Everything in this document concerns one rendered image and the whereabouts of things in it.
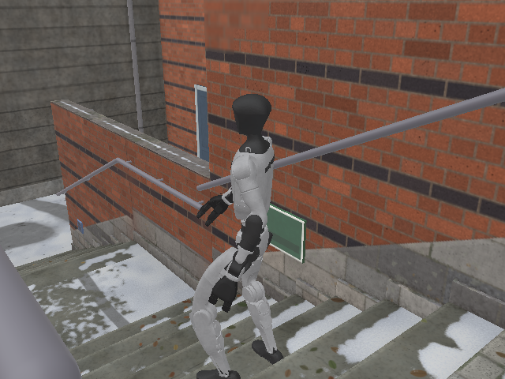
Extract stairs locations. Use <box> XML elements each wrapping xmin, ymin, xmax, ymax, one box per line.
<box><xmin>15</xmin><ymin>242</ymin><xmax>123</xmax><ymax>276</ymax></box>
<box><xmin>69</xmin><ymin>292</ymin><xmax>504</xmax><ymax>379</ymax></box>

